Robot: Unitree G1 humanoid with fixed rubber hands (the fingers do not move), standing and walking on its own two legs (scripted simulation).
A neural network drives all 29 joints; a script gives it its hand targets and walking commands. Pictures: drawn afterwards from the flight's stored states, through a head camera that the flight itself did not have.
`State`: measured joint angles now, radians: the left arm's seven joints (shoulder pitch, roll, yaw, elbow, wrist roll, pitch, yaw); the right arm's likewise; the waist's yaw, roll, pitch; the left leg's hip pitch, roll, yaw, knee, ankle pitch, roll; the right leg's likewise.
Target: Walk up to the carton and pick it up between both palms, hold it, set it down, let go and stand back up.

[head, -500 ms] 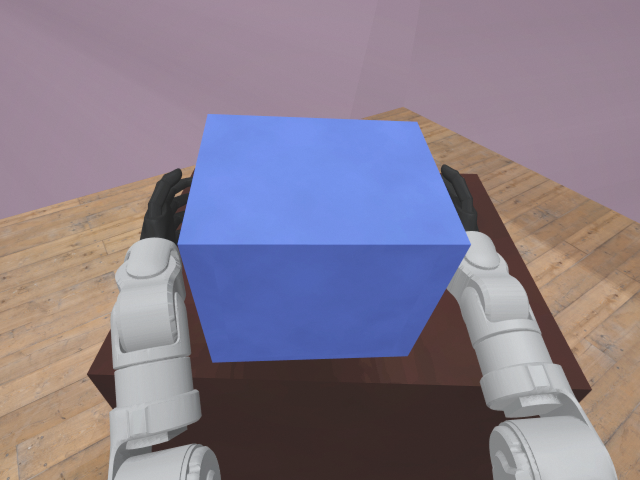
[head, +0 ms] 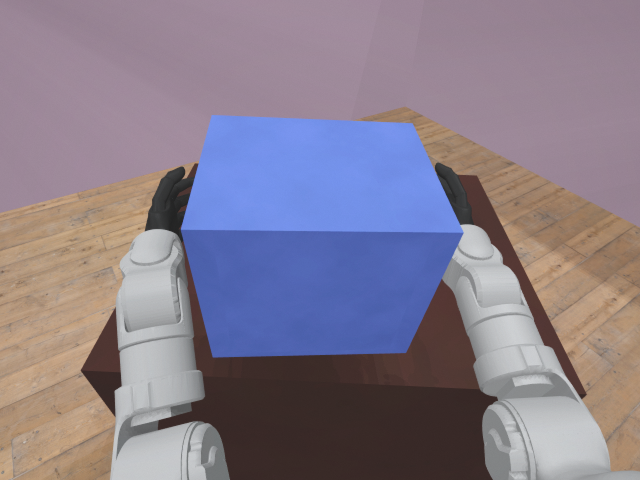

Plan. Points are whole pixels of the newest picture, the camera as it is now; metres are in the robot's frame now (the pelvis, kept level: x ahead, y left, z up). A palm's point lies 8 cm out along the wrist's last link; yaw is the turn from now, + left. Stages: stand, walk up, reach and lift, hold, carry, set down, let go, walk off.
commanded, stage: hold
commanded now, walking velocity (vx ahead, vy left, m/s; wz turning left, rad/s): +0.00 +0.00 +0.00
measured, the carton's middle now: (313, 239) +0.38 +0.01 +0.14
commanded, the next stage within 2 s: none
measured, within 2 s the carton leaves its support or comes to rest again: neither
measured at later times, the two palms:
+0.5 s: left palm (157, 237) +0.34 +0.19 +0.19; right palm (455, 232) +0.34 -0.16 +0.18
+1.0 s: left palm (169, 227) +0.35 +0.18 +0.19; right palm (464, 227) +0.35 -0.17 +0.18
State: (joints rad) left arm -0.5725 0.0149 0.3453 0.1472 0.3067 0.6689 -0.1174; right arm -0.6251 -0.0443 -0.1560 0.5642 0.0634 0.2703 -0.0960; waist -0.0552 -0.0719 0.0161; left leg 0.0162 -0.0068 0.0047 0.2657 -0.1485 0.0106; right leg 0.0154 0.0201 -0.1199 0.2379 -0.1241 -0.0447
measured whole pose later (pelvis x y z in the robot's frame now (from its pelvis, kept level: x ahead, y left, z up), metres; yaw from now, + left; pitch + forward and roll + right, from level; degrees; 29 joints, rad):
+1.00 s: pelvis -0.01 +0.00 +0.00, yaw +0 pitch -9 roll +0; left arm -0.64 0.00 0.37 0.24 0.35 0.68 -0.13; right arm -0.66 -0.04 -0.21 0.61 0.02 0.27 -0.09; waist -0.06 -0.06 0.01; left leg 0.03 -0.01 0.01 0.28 -0.15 0.02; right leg 0.02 0.01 -0.11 0.27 -0.13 -0.04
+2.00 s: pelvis -0.01 +0.01 +0.00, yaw -1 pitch -8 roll +0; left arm -0.66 0.01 0.35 0.21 0.32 0.70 -0.11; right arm -0.67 -0.04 -0.21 0.60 0.03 0.25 -0.10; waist -0.04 -0.06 0.02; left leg 0.00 -0.01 0.02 0.27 -0.13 0.02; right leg -0.02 0.01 -0.10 0.28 -0.13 -0.04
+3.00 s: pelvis -0.02 +0.00 +0.00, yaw +0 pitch -8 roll +0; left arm -0.66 0.02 0.35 0.22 0.32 0.66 -0.11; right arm -0.68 -0.02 -0.25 0.61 -0.02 0.20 -0.08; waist -0.05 -0.07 0.02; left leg -0.02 -0.01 0.01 0.28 -0.13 0.01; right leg -0.03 0.01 -0.12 0.28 -0.12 -0.05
